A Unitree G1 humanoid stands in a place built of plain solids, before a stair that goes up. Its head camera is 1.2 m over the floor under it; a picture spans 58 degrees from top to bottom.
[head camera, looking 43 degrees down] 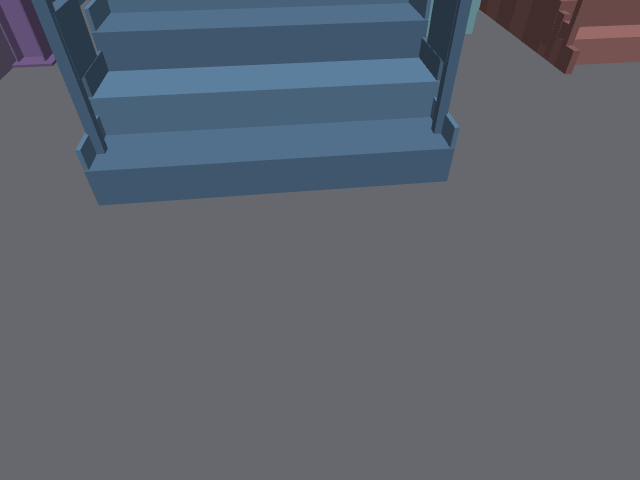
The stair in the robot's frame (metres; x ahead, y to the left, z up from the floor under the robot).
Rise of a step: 0.18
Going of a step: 0.30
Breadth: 1.60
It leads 7 degrees to the left of straight ahead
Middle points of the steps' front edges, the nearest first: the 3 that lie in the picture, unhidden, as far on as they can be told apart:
1.60 0.19 0.18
1.90 0.22 0.36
2.20 0.26 0.54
